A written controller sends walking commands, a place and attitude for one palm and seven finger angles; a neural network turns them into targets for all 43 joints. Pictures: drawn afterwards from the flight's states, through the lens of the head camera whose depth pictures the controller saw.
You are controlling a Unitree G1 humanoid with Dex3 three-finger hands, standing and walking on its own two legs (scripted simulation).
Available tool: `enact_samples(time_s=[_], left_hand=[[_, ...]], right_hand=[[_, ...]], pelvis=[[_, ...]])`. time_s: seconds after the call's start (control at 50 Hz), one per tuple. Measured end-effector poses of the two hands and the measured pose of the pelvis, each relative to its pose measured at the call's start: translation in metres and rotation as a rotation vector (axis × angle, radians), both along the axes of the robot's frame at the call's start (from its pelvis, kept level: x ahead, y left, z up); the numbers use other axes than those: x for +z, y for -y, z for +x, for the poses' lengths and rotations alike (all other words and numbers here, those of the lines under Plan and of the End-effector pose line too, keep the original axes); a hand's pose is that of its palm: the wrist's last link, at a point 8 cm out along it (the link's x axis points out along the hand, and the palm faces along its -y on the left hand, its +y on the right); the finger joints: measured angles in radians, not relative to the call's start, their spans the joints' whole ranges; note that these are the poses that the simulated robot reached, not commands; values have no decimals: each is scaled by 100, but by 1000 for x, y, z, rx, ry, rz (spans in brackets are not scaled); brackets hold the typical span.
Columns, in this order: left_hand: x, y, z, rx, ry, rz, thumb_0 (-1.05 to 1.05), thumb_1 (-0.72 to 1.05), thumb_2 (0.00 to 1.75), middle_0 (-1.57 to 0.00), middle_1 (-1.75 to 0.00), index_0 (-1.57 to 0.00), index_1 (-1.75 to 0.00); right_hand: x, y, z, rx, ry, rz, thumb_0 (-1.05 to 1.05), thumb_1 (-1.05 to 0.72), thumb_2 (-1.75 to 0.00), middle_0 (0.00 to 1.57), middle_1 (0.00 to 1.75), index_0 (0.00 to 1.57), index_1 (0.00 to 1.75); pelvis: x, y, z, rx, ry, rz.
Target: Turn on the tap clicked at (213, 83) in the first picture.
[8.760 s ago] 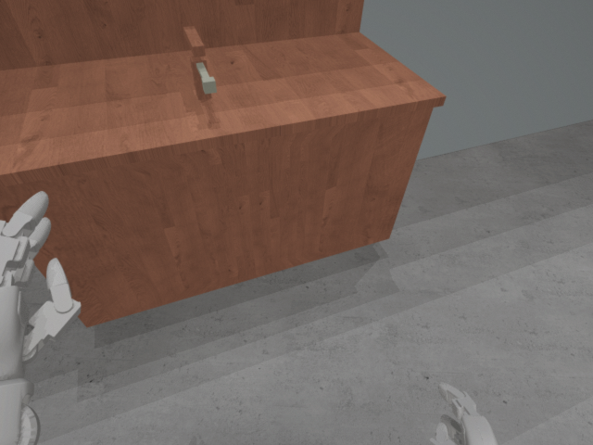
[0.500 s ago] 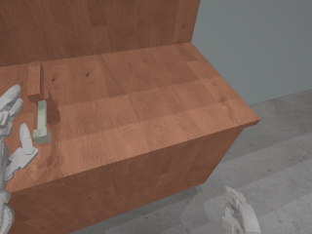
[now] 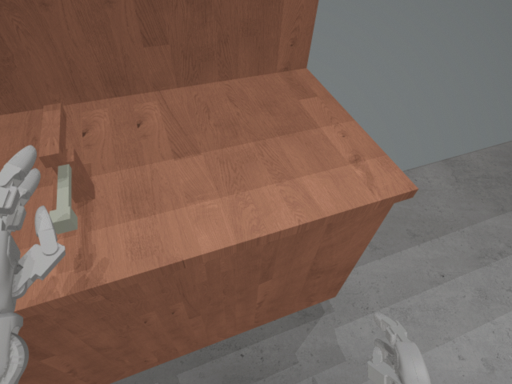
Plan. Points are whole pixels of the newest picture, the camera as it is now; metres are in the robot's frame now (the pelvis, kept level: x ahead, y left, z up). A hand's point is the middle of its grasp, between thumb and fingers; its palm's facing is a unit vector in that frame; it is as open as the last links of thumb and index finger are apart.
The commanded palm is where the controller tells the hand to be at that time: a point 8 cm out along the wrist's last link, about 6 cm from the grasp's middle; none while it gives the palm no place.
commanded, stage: shuffle to correct the standing spot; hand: left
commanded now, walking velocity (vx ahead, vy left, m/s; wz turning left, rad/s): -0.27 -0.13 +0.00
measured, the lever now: (63, 220) +0.31 +0.32 +0.08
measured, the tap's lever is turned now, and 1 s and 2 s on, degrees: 0 0 0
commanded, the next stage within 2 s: come to a stop and stand still in 0.06 s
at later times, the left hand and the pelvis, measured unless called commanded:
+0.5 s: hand (54, 277) +0.19 +0.24 +0.16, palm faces +0.44 -0.83 -0.34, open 7.4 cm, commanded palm +0.13 +0.27 +0.17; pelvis -0.02 -0.01 -0.01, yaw +1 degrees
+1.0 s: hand (56, 236) +0.24 +0.27 +0.15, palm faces +0.36 -0.85 -0.39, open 7.4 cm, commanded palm +0.17 +0.30 +0.17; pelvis +0.01 +0.02 -0.01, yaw +0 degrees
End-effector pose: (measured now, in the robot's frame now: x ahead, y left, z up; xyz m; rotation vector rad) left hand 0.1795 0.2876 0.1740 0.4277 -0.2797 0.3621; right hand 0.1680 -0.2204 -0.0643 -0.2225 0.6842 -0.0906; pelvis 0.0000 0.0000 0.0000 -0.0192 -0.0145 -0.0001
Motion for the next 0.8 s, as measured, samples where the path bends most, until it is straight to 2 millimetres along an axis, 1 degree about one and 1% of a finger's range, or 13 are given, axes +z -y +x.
enact_samples(time_s=[0.14, 0.26, 0.34, 0.4, 0.46, 0.54, 0.56, 0.6, 0.64, 0.66, 0.68, 0.72, 0.8], left_hand=[[1, 13, -8, -28, -8, 20, 1, 89, 90, -21, -30, -21, -31], [0, 27, -28, -32, -23, 39, 1, 89, 90, -21, -30, -21, -31], [-2, 27, -39, 3, -27, 16, 1, 89, 90, -21, -30, -21, -31], [-3, 22, -41, 28, -14, -5, 1, 89, 90, -21, -30, -21, -31], [-4, 15, -37, 42, 1, -17, 1, 89, 90, -21, -30, -21, -31], [-2, 7, -29, 54, 1, -6, 1, 89, 90, -21, -30, -21, -31], [5, 6, -23, 37, 22, 36, 1, 89, 90, -21, -30, -21, -31], [28, -3, -11, 13, 113, 160, 1, 89, 90, -21, -30, -21, -31], [46, -16, -1, 23, 193, 208, 1, 89, 89, -22, -30, -22, -31], [50, -19, 3, 23, 216, 206, 1, 89, 90, -21, -30, -21, -31], [50, -21, 6, 18, 224, 192, 1, 89, 90, -21, -30, -21, -31], [41, -15, 10, -10, 200, 147, 1, 90, 90, -21, -30, -21, -31], [6, 2, 18, -86, 57, 54, 1, 90, 90, -20, -30, -21, -31]], right_hand=[[-1, 3, -2, 14, 14, 17, 2, -90, -90, 20, 30, 20, 30], [-8, 12, -13, 26, 10, 22, 2, -90, -90, 20, 30, 20, 30], [-13, 21, -25, 13, -18, 0, 2, -90, -90, 20, 30, 20, 30], [-17, 26, -34, -6, -40, -23, 2, -90, -90, 20, 30, 20, 30], [-17, 28, -41, -32, -54, -36, 2, -90, -90, 20, 30, 20, 30], [-14, 24, -43, -51, -51, -22, 2, -90, -90, 20, 30, 20, 30], [-13, 19, -43, -29, -51, -33, 2, -90, -90, 20, 30, 20, 30], [-13, 9, -42, 39, -46, -29, 2, -90, -90, 20, 30, 20, 30], [-15, 3, -38, 91, -53, -18, 2, -90, -90, 20, 30, 20, 30], [-16, 0, -36, 99, -51, -7, 2, -90, -90, 20, 30, 20, 30], [-15, -1, -33, 97, -45, 5, 2, -90, -90, 20, 30, 20, 30], [-13, -2, -29, 82, -29, 16, 2, -90, -90, 20, 30, 20, 30], [-8, -2, -18, 37, -16, -5, 2, -90, -90, 21, 30, 21, 30]], pelvis=[[-3, 10, -13, -5, -11, 3], [-6, 20, -26, 6, -19, -8], [-7, 21, -28, 13, -18, -12], [-8, 17, -28, 19, -3, -14], [-8, 13, -25, 20, 12, -12], [-5, 10, -20, 22, 12, -4], [-5, 10, -20, 36, 16, -6], [-8, 12, -20, 54, 4, -5], [-9, 13, -19, 43, -11, -9], [-9, 11, -17, 32, -18, -11], [-8, 9, -14, 21, -24, -12], [-7, 4, -8, 1, -30, -11], [-5, -8, 3, -22, -32, -4]])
